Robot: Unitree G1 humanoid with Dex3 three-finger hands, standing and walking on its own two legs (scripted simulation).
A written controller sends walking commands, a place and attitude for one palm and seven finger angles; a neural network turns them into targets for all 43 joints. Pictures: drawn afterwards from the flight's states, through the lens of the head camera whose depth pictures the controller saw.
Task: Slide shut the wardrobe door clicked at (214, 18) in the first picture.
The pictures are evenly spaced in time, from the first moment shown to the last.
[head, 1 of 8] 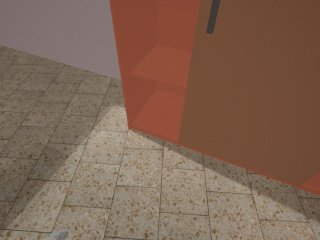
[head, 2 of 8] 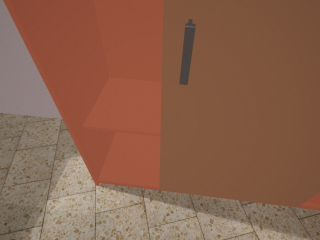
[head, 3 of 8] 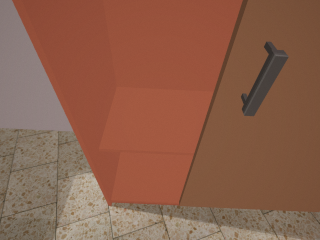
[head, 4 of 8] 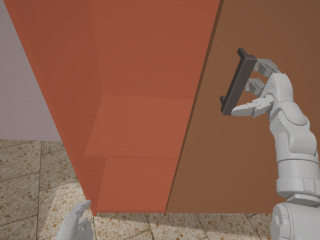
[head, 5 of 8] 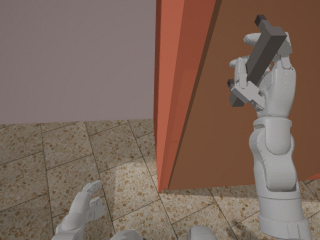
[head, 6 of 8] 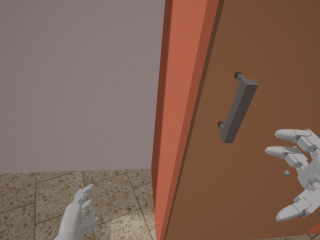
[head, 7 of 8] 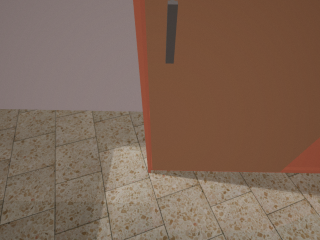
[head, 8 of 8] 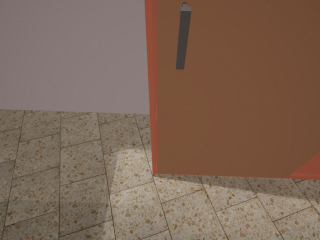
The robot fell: no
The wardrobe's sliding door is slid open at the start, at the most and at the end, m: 0.41 0.41 0.01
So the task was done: yes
